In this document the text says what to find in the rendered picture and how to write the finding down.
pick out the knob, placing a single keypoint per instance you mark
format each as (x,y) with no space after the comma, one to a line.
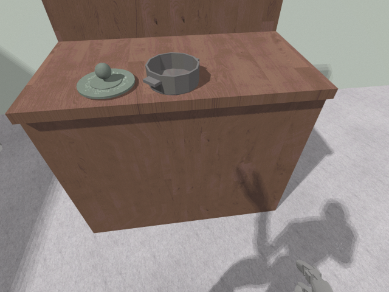
(103,71)

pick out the table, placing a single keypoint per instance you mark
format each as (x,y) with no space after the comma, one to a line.
(228,147)

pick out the pot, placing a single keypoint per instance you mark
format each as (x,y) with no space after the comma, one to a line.
(172,73)

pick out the right robot hand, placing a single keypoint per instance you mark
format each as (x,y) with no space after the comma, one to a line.
(314,277)

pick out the lid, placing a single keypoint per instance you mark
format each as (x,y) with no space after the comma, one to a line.
(92,87)

